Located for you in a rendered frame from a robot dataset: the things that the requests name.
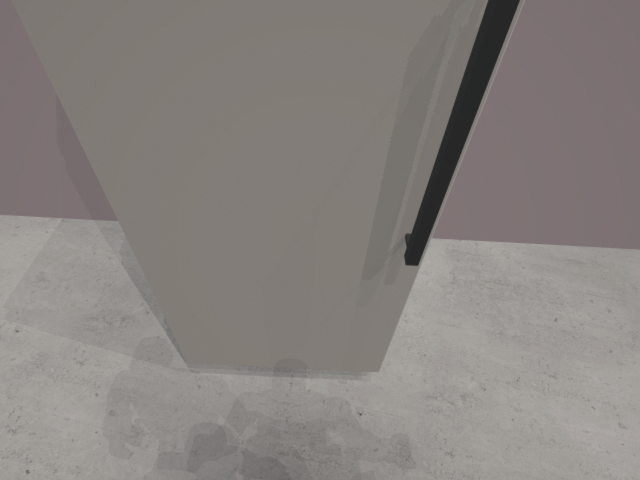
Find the handle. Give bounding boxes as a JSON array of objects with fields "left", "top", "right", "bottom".
[{"left": 404, "top": 0, "right": 520, "bottom": 266}]

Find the fridge door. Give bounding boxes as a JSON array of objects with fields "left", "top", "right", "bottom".
[{"left": 11, "top": 0, "right": 524, "bottom": 372}]

